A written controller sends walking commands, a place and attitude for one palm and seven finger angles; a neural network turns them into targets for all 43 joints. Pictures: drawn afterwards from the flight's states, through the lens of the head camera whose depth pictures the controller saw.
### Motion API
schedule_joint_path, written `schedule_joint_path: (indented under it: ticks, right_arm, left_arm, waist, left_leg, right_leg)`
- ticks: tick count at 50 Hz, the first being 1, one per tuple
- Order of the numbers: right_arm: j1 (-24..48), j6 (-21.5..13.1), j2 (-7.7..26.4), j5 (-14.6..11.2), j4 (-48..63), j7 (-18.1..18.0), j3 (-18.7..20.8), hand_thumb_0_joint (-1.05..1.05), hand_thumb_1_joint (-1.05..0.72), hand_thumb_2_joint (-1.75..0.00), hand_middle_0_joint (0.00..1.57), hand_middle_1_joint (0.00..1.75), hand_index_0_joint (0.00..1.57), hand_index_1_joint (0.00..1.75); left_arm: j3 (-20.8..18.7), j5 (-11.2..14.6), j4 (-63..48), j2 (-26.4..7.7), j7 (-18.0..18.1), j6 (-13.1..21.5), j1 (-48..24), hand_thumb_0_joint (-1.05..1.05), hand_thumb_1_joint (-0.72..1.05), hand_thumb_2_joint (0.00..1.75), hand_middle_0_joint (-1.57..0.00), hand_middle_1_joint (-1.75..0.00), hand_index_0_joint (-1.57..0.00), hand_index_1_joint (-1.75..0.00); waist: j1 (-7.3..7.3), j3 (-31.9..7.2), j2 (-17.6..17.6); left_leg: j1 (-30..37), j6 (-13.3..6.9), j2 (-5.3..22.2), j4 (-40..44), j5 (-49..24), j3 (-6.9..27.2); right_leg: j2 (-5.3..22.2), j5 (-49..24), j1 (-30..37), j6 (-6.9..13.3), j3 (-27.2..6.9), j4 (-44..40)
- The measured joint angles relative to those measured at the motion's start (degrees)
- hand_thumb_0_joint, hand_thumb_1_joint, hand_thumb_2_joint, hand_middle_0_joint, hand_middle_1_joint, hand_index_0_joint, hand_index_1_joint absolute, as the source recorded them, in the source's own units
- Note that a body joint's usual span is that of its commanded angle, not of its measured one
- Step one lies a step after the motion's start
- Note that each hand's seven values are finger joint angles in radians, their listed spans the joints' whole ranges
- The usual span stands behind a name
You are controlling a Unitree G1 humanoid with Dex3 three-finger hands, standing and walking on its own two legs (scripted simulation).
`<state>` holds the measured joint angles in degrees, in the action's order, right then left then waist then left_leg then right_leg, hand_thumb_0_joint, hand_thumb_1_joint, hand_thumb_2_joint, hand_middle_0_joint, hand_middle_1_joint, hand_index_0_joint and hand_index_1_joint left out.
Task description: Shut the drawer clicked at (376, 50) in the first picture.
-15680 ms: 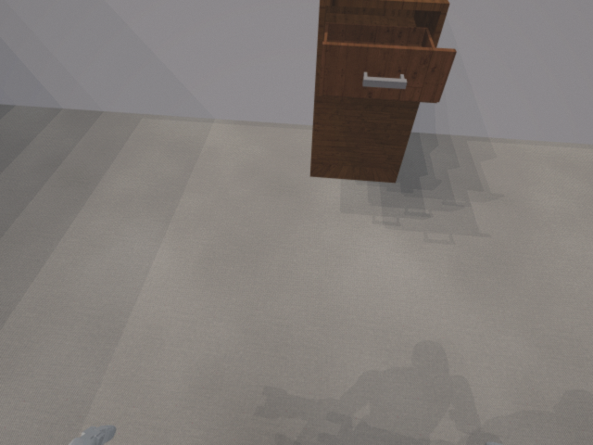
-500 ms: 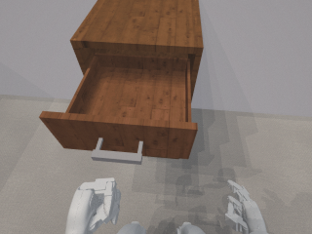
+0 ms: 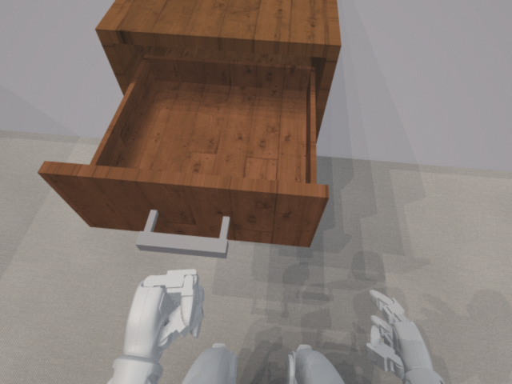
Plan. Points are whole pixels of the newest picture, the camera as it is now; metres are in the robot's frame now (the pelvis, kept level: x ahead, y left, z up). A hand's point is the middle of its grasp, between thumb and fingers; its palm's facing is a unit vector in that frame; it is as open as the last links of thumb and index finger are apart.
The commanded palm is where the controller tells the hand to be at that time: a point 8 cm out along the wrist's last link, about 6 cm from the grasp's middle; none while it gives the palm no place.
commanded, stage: bring the fist close to the handle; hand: left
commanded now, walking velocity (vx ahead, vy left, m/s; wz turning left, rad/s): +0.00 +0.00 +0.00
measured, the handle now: (186, 232) +0.33 +0.12 +0.05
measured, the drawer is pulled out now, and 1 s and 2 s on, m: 0.30 0.29 0.15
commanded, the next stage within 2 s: push the drawer shut in 0.36 s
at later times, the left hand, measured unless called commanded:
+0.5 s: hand (201, 304) +0.23 +0.08 +0.05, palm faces -0.07 -1.00 -0.01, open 3.3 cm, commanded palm +0.21 +0.14 +0.05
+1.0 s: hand (204, 283) +0.26 +0.09 +0.04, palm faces -0.11 -0.99 -0.02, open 3.0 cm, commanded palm +0.26 +0.13 +0.05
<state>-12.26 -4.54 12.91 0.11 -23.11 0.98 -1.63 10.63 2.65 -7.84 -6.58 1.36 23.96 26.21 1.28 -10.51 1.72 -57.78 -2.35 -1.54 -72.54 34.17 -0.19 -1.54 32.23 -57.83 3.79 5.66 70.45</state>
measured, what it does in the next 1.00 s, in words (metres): stands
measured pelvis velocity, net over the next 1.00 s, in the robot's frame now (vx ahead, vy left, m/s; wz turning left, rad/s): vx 0.00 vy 0.00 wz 0.01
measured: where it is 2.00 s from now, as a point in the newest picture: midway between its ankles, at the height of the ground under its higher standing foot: outside the picture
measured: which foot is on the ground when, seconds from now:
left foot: down 0.00-1.00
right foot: down 0.00-1.00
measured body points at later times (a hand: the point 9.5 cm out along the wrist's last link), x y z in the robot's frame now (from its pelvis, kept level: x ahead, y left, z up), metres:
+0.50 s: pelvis +0.00 +0.00 +0.00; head +0.09 +0.00 +0.44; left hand +0.23 +0.14 +0.05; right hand +0.19 -0.23 -0.08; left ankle +0.00 +0.09 -0.63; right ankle +0.02 -0.08 -0.63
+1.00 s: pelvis +0.00 +0.00 +0.00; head +0.09 +0.00 +0.44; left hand +0.26 +0.14 +0.04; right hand +0.18 -0.23 -0.09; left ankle +0.01 +0.09 -0.63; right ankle +0.02 -0.08 -0.63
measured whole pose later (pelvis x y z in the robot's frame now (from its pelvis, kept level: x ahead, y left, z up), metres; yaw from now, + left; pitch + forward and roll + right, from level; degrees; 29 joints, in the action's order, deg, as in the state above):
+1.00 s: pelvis +0.00 +0.00 +0.00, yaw +1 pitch +20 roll -2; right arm -12.0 -2.5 14.0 0.1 -26.4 0.5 -1.9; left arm 10.7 3.1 0.9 -8.1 3.4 23.0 13.1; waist 1.7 -9.3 2.2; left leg -58.0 -2.6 -1.9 -71.4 32.9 0.5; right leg -1.2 31.1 -57.5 3.5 6.3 68.8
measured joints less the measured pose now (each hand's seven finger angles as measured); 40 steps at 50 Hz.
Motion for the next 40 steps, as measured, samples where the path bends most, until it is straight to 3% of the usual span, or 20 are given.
schedule_joint_path:
  ticks: [9, 18, 40]
  right_arm:
    - [-0.6, 1.4, -0.2, -0.2, 0.0, 0.1, -0.2, 0.01, -0.91, -0.9, 0.21, 0.3, 0.2, 0.3]
    - [-0.9, 1.3, 0.3, -0.1, 0.3, 0.0, 0.0, 0.01, -0.91, -0.9, 0.21, 0.3, 0.2, 0.3]
    - [-0.4, 2.1, 0.3, -0.1, -1.0, -0.1, -0.5, 0.01, -0.91, -0.9, 0.21, 0.3, 0.2, 0.3]
  left_arm:
    - [-0.3, 0.3, -0.5, 0.0, 0.7, -1.6, -0.7, 0.02, 0.91, 0.9, -1.39, -1.6, -1.4, -1.6]
    - [0.5, -0.2, 0.0, 0.0, 1.1, -0.3, 0.1, 0.02, 0.9, 0.9, -1.39, -1.6, -1.4, -1.6]
    - [-0.8, 0.2, 4.7, -0.8, 1.4, -1.9, -7.9, 0.01, 0.89, 0.91, -1.39, -1.6, -1.4, -1.6]
  waist:
    - [0.13, 0.0, 0.2]
    - [0.43, 0.0, 0.2]
    - [0.75, 0.3, 0.1]
  left_leg:
    - [0.5, 0.1, 0.0, 0.8, -0.2, -0.1]
    - [0.3, 0.1, 0.0, 0.8, -0.2, 0.1]
    - [0.5, 0.1, 0.0, 1.3, -0.4, 0.2]
  right_leg:
    - [-0.1, -0.2, 0.4, 0.0, -0.2, -0.6]
    - [0.0, -0.2, 0.3, 0.1, 0.0, -0.7]
    - [0.0, -0.4, 0.6, 0.0, 0.1, -1.3]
